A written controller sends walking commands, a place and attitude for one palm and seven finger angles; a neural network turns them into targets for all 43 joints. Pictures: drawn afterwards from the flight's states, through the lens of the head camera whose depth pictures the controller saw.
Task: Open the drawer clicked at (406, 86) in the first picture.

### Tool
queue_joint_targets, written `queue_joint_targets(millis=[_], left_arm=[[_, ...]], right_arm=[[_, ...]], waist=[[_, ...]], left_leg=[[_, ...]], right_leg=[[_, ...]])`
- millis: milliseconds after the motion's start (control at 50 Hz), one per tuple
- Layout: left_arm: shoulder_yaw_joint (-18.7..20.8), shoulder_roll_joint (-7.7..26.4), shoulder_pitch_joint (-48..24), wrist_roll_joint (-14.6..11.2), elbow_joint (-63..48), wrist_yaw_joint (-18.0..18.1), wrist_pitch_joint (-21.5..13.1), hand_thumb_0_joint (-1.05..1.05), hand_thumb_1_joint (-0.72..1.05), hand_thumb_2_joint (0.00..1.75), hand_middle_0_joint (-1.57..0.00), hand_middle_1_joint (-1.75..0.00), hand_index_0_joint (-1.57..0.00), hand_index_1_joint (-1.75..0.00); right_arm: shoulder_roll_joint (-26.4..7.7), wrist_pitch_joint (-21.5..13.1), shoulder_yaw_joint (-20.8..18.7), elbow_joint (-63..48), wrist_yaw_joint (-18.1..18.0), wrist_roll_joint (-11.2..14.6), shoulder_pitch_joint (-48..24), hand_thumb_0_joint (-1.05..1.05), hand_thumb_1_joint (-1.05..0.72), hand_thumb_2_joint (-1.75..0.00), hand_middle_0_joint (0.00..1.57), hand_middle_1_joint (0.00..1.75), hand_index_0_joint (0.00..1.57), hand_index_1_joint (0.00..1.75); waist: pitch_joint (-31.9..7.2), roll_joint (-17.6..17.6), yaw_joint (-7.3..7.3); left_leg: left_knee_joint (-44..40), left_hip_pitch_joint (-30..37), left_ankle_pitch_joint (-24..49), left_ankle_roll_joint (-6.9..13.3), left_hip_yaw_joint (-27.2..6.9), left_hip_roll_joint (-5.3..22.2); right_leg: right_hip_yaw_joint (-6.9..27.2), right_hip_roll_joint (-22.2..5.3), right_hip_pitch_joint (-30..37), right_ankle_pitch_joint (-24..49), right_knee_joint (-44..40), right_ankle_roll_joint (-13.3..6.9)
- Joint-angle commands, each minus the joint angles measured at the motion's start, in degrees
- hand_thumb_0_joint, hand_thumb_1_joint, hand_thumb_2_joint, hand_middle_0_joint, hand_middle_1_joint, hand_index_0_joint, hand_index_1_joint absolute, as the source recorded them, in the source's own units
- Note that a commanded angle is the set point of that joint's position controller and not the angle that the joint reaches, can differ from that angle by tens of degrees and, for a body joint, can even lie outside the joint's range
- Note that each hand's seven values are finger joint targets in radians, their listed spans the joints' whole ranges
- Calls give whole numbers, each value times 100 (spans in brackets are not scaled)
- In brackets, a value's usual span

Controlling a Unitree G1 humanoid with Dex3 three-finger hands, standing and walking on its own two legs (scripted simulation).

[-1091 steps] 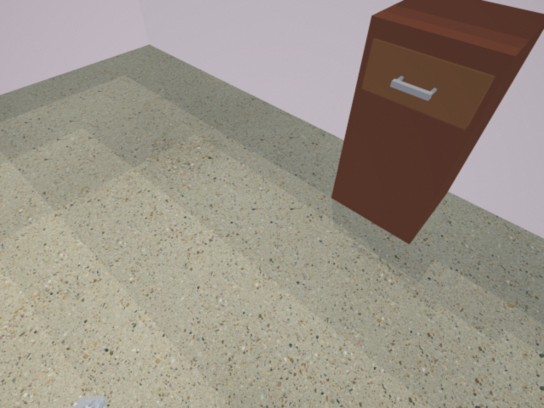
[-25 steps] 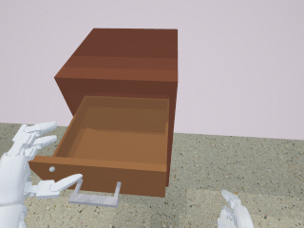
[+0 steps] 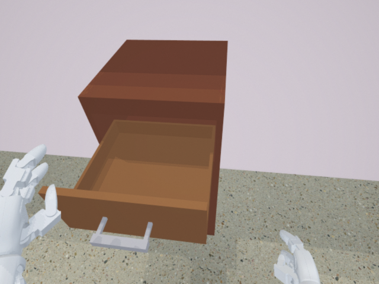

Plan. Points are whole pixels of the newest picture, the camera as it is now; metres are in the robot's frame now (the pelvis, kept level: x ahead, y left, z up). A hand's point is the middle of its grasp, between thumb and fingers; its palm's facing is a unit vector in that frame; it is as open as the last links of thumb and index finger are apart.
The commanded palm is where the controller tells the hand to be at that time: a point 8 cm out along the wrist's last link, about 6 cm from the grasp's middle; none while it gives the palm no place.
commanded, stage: draw the hand back to the body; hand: left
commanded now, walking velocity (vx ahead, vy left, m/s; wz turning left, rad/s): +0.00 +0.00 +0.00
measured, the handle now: (123, 233) +0.24 +0.20 -0.06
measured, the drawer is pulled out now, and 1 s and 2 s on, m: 0.29 0.29 0.29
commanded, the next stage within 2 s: step back with the hand held close in 0.06 s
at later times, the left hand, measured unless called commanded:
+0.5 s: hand (46, 224) +0.16 +0.25 +0.14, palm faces +0.27 -0.82 -0.50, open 7.4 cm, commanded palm +0.10 +0.30 +0.18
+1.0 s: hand out of the picture +0.11 +0.28 +0.16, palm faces +0.36 -0.82 -0.44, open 7.4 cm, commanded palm +0.05 +0.32 +0.18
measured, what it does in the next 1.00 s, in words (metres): shifts its weight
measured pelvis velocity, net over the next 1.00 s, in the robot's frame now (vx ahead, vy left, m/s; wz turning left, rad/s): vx -0.08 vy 0.04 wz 0.02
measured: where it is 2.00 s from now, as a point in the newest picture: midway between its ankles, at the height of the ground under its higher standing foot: outside the picture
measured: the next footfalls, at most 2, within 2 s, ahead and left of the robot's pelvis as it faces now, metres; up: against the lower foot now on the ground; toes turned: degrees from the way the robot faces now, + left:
right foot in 1.20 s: -0.13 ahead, -0.10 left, +0.00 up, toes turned -1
left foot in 1.54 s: -0.14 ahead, +0.13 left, +0.00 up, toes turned +3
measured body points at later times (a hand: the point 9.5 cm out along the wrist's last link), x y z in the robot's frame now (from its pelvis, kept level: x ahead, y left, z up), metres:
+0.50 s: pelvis -0.03 +0.01 +0.00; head +0.01 +0.01 +0.45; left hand +0.14 +0.29 +0.17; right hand +0.16 -0.23 -0.09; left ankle -0.01 +0.13 -0.74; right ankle -0.05 -0.08 -0.74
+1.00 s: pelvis -0.08 +0.04 -0.01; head -0.05 +0.07 +0.44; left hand +0.09 +0.32 +0.18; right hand +0.11 -0.19 -0.08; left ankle -0.01 +0.13 -0.74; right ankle -0.05 -0.08 -0.74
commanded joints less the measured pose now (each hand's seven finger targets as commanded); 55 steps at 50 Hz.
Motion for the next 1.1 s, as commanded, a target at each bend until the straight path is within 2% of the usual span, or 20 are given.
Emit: queue_joint_targets(millis=[0, 140, 160, 180, 200, 240, 280, 340, 460, 560, 660, 720, 740, 800, 840, 860, 900, 960, 1000, 1080], left_arm=[[677, 971, -370, 6, -1253, 88, -423, 0, 90, 90, -20, -30, -20, -30], [725, 976, -277, -10, -1155, 79, -436, 0, 90, 90, -20, -30, -20, -30], [1681, 2001, -1406, 39, -1809, 140, -773, 0, 90, 90, -20, -30, -20, -30], [1502, 1634, -818, 60, -1409, 91, -825, 0, 90, 90, -20, -30, -20, -30], [1131, 1200, -272, 104, -1058, 13, -814, 0, 90, 90, -20, -30, -20, -30], [953, 985, 170, 114, -1075, -47, -823, 0, 90, 90, -20, -30, -20, -30], [1019, 1030, 459, 117, -1208, -40, -850, 0, 90, 90, -20, -30, -20, -30], [1150, 1169, 606, 120, -1517, 22, -837, 0, 90, 90, -20, -30, -20, -30], [1377, 1455, 682, 88, -1988, 142, -833, 0, 90, 90, -20, -30, -20, -30], [1363, 1385, 789, 84, -1980, 189, -844, 0, 90, 90, -20, -30, -20, -30], [1339, 1343, 751, 104, -2077, 207, -907, 0, 90, 90, -20, -30, -20, -30], [1341, 1325, 677, 103, -2073, 230, -958, 0, 90, 90, -20, -30, -20, -30], [1345, 1324, 678, 105, -2080, 242, -976, 0, 90, 90, -20, -30, -20, -30], [1242, 1308, 563, 110, -2255, 297, -1047, 0, 90, 90, -20, -30, -20, -30], [1238, 1306, 541, 112, -2234, 335, -1086, 0, 90, 90, -20, -30, -20, -30], [1381, 1462, 498, 110, -2294, 367, -1091, 0, 90, 90, -20, -30, -20, -30], [1300, 1348, 478, 116, -2290, 375, -1112, 0, 90, 90, -20, -30, -20, -30], [1475, 1421, 359, 242, -2354, 368, -1150, 0, 90, 90, -20, -30, -20, -30], [1393, 1337, 395, 218, -2450, 310, -1166, 0, 90, 90, -20, -30, -20, -30], [1302, 1245, 704, 143, -2409, 181, -1196, 0, 90, 90, -20, -30, -20, -30]], right_arm=[[-508, -372, -192, -954, -36, -3, -846, 0, -90, -90, 20, 30, 20, 30], [-518, -343, -224, -935, -41, -3, -878, 0, -90, -90, 20, 30, 20, 30], [-612, -267, -189, -1225, 17, 51, -494, 0, -90, -90, 20, 30, 20, 30], [-546, -229, -261, -994, 34, 8, -514, 0, -90, -90, 20, 30, 20, 30], [-574, -143, -275, -993, 55, -17, -541, 0, -90, -90, 20, 30, 20, 30], [-658, -29, -336, -1070, 84, 0, -612, 0, -90, -90, 20, 30, 20, 30], [-679, 51, -380, -1114, 84, 6, -665, 0, -90, -90, 20, 30, 20, 30], [-710, 185, -457, -1174, 70, 22, -662, 0, -90, -90, 20, 30, 20, 30], [-740, 256, -517, -1242, -25, 42, -641, 0, -90, -90, 20, 30, 20, 30], [-732, 177, -513, -1231, -50, 22, -645, 0, -90, -90, 20, 30, 20, 30], [-775, 57, -491, -1242, -17, 10, -601, 0, -90, -90, 20, 30, 20, 30], [-728, 1, -461, -1252, 8, 11, -593, 0, -90, -90, 20, 30, 20, 30], [-727, -13, -463, -1242, 16, 12, -562, 0, -90, -90, 20, 30, 20, 30], [-742, -67, -445, -1192, 22, 0, -495, 0, -90, -90, 20, 30, 20, 30], [-734, -95, -448, -1132, 13, -9, -467, 0, -90, -90, 20, 30, 20, 30], [-757, -103, -464, -1085, -13, -38, -462, 0, -90, -90, 20, 30, 20, 30], [-722, -130, -410, -1123, -27, -44, -503, 0, -90, -90, 20, 30, 20, 30], [-769, -225, -395, -1210, -50, -80, -614, 0, -90, -90, 20, 30, 20, 30], [-701, -305, -409, -1185, -4, -136, -456, 0, -90, -90, 20, 30, 20, 30], [-712, -423, -423, -989, 133, -180, -363, 0, -90, -90, 20, 30, 20, 30]], waist=[[-298, -28, -69], [-364, -243, -54], [327, 194, -241], [81, -318, -261], [10, -599, -296], [-360, -587, -322], [-628, -255, -316], [-862, -352, -342], [-975, -81, -366], [-826, 37, -351], [-757, 189, -368], [-617, -25, -390], [-600, -159, -400], [-468, -116, -462], [-390, -210, -479], [-441, -213, -482], [-324, 70, -480], [-352, 1167, -388], [-613, 715, -363], [-1104, 648, -302]], left_leg=[[-204, 432, 1383, 192, 158, 156], [-172, 444, 1430, 224, 187, 150], [22, 2, 1261, 292, -17, 206], [207, -34, 1310, 286, -108, 249], [340, -14, 1473, 304, -70, 225], [447, -79, 1798, 316, -13, 231], [326, -83, 2107, 313, -12, 295], [320, -239, 2323, 302, -89, 387], [197, -500, 2372, 295, -378, 557], [-186, -1039, 1707, 365, -653, 729], [-358, -1716, 641, 414, -746, 787], [-265, -1984, -133, 403, -710, 711], [-156, -1972, -337, 383, -680, 645], [327, -1601, -668, 280, -524, 420], [608, -1292, -695, 221, -495, 353], [548, -1190, -698, 207, -549, 393], [33, -1492, -879, 271, -786, 613], [-1434, -3049, -1421, 631, -1666, 1369], [-1110, -2448, -163, 702, -1653, 1438], [-346, -916, 2589, 709, -1317, 1381]], right_leg=[[111, -435, -490, 1649, -530, 246], [137, -452, -433, 1821, -539, 276], [531, -767, -977, 2162, -879, 263], [583, -906, -883, 2398, -821, 246], [462, -918, -868, 2687, -748, 283], [400, -984, -643, 3065, -522, 345], [363, -975, -532, 2993, -343, 336], [330, -929, -449, 2696, -186, 306], [312, -844, -546, 2080, 41, 204], [271, -637, -530, 1370, 238, 261], [376, -602, -363, 945, 391, 248], [540, -696, -537, 579, 247, 221], [610, -765, -644, 429, 106, 187], [836, -1020, -1355, -127, -320, 10], [861, -1126, -1840, -443, -454, -74], [803, -1079, -1928, -491, -426, -81], [564, -820, -1734, -599, -140, 59], [204, -134, -204, -103, 1469, 333], [344, -136, -499, -311, 1672, 296], [308, -117, -996, -276, 960, 299]])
